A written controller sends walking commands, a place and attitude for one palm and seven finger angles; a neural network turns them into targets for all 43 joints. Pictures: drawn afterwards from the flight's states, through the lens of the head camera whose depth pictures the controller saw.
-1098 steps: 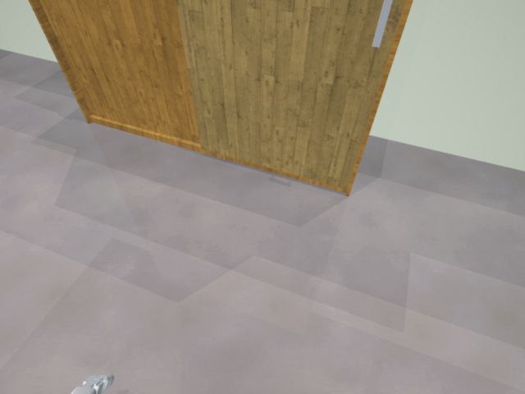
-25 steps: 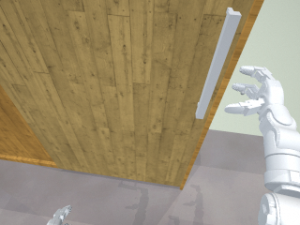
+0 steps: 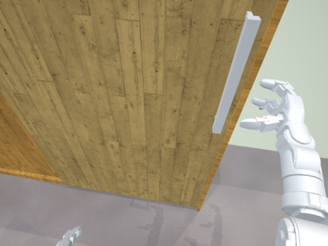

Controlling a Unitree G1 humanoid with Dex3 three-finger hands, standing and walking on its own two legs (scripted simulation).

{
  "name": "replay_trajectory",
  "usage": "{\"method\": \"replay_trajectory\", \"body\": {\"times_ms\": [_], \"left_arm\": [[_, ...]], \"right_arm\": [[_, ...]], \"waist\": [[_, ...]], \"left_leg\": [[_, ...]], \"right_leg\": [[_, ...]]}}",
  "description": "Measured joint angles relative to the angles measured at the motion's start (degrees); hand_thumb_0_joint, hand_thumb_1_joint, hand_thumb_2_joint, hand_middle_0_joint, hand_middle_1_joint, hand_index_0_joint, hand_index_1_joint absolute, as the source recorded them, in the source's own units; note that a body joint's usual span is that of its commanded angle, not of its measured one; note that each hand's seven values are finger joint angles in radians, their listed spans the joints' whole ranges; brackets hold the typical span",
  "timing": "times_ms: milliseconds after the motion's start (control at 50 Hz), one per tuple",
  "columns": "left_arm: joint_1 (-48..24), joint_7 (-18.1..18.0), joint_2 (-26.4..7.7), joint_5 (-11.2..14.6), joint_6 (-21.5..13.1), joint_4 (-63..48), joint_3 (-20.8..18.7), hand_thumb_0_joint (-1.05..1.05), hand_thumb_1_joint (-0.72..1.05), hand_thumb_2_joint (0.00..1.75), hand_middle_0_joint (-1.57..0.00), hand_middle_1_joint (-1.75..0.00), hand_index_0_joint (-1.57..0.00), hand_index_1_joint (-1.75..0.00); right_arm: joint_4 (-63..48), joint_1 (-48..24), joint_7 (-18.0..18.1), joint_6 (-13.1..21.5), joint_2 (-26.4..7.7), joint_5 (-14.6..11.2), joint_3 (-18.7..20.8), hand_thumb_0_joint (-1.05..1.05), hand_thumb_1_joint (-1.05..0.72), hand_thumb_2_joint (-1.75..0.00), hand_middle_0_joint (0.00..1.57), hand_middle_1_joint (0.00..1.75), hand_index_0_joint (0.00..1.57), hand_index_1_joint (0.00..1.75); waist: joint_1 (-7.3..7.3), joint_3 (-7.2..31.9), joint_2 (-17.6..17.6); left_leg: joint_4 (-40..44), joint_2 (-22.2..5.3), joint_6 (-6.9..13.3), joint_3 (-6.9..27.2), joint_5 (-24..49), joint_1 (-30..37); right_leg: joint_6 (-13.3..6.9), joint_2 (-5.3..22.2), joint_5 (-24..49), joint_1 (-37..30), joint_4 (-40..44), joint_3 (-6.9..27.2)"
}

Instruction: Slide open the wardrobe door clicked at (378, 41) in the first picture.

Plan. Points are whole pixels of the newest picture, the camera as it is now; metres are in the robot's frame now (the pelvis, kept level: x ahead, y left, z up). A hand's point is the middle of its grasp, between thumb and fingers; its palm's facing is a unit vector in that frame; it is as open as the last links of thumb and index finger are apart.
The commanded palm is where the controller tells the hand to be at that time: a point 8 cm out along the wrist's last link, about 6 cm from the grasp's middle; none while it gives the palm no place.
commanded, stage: move the hooked fingers beside the handle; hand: right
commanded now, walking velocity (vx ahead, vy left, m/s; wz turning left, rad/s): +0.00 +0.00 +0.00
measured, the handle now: (230, 82) +0.49 -0.12 +0.18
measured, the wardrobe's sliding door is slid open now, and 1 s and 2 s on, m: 0.00 0.00 0.00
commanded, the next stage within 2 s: feel for the door with the fingertips in 1.28 s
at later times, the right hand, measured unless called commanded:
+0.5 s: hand (253, 98) +0.43 -0.17 +0.18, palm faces +0.13 +0.99 +0.00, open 14.0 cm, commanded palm +0.40 -0.22 +0.17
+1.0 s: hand (260, 107) +0.41 -0.19 +0.17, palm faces +0.15 +0.99 +0.01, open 14.0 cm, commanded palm +0.39 -0.23 +0.17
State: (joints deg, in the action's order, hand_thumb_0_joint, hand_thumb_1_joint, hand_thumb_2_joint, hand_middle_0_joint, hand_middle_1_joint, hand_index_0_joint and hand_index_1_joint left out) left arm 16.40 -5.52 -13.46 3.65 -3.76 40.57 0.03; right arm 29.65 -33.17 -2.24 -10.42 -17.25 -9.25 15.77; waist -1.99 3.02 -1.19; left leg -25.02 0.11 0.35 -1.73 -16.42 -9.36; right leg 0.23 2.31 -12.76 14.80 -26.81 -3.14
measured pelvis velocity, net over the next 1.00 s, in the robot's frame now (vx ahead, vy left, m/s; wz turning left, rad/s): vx -0.01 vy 0.01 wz -0.02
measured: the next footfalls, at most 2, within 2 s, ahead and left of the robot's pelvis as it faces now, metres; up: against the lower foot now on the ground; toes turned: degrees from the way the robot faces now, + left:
none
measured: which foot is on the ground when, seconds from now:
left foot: down 0.00-1.00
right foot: down 0.00-1.00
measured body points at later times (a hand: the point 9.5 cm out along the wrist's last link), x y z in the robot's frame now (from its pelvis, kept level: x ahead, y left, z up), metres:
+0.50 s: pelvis -0.01 +0.01 +0.00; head -0.01 +0.01 +0.45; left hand +0.08 +0.27 -0.12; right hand +0.42 -0.22 +0.19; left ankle -0.04 +0.11 -0.74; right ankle +0.01 -0.12 -0.74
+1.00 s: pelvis -0.01 +0.01 +0.00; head -0.02 +0.02 +0.45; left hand +0.13 +0.27 -0.10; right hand +0.40 -0.24 +0.18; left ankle -0.04 +0.11 -0.74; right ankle +0.01 -0.12 -0.74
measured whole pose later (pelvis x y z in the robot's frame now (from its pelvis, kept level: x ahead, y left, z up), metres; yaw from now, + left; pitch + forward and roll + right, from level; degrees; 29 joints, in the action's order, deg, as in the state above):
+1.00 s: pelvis -0.01 +0.01 +0.00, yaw -1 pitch +1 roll +0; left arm 13.7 -5.9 -14.4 4.0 -3.8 40.1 0.2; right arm 34.7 -37.4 -3.5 -10.6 -19.0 -9.5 14.7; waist -1.8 2.7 -1.2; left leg -25.8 0.7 1.2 -3.3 -16.4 -10.4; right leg 1.0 2.8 -12.0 16.3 -27.3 -1.4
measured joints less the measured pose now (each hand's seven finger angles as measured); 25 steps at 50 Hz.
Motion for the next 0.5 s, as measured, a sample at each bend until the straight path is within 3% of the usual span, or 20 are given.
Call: {"method": "replay_trajectory", "body": {"times_ms": [140, 260, 420, 500], "left_arm": [[-2.0, -0.4, -0.1, 0.2, -0.5, 0.7, 0.3, 0.01, 0.90, 0.90, -0.20, -0.30, -0.20, -0.30], [-3.3, -0.4, -0.3, -0.2, -0.4, 0.6, 0.9, 0.01, 0.90, 0.90, -0.20, -0.30, -0.20, -0.30], [-0.6, 0.3, -0.3, -0.7, -1.0, 0.0, 0.4, 0.01, 0.90, 0.90, -0.20, -0.30, -0.20, -0.30], [1.1, 0.3, -0.6, -0.3, -0.7, 1.5, 0.2, 0.01, 0.90, 0.90, -0.20, -0.30, -0.20, -0.30]], "right_arm": [[0.8, -3.9, 0.2, 0.0, 0.2, 0.2, -3.3, -0.01, 0.51, -0.30, 0.29, 1.20, 0.30, 1.20], [8.5, -9.3, 0.2, -1.5, 0.5, -0.3, -3.1, -0.01, 0.51, -0.30, 0.30, 1.20, 0.30, 1.20], [10.0, -8.6, 1.8, 5.0, -0.6, 1.6, -1.4, -0.01, 0.50, -0.30, 0.30, 1.20, 0.30, 1.20], [11.4, -9.4, 0.5, 5.7, -1.1, 1.0, -1.4, -0.01, 0.50, -0.30, 0.29, 1.20, 0.30, 1.20]], "waist": [[0.74, -0.8, 0.2], [-0.18, -0.6, 0.1], [-1.16, -1.0, 0.0], [-1.24, -0.7, -0.2]], "left_leg": [[0.0, 0.0, 0.1, -1.3, 0.3, 0.1], [-0.5, -0.2, 0.1, -1.7, 0.7, -1.5], [-1.3, 0.3, 0.4, -0.9, 0.6, -2.9], [-1.3, 0.4, 0.5, -1.0, 0.4, -2.7]], "right_leg": [[0.0, -0.2, 0.5, 0.7, -0.7, 1.4], [0.0, -0.3, 1.4, 2.1, -0.5, 1.7], [0.3, 0.2, 1.3, 3.0, -0.8, 1.0], [0.4, 0.3, 0.9, 2.9, -1.0, 1.1]]}}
